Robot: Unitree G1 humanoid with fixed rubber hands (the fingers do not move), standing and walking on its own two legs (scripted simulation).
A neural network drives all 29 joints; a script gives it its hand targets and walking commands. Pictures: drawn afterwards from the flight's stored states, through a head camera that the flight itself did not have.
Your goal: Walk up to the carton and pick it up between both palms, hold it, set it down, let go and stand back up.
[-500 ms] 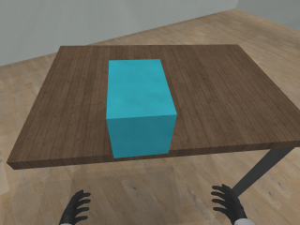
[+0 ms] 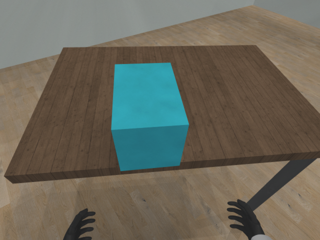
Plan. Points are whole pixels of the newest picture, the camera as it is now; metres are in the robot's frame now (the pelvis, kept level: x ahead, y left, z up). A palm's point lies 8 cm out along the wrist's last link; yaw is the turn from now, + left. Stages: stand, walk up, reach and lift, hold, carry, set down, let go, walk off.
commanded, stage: stand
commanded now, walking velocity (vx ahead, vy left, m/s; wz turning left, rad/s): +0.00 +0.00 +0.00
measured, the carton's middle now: (146, 114) +0.44 +0.04 +0.07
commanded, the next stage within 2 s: none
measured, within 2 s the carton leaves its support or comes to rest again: neither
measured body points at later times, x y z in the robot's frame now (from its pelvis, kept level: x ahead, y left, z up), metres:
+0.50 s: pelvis +0.02 +0.01 +0.00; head +0.03 +0.02 +0.45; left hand +0.17 +0.30 -0.08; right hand +0.17 -0.28 -0.09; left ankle +0.01 +0.13 -0.75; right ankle -0.04 -0.09 -0.75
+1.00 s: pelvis +0.02 +0.01 +0.00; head +0.02 +0.02 +0.45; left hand +0.16 +0.30 -0.08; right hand +0.15 -0.28 -0.10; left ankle +0.01 +0.13 -0.75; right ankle -0.04 -0.09 -0.75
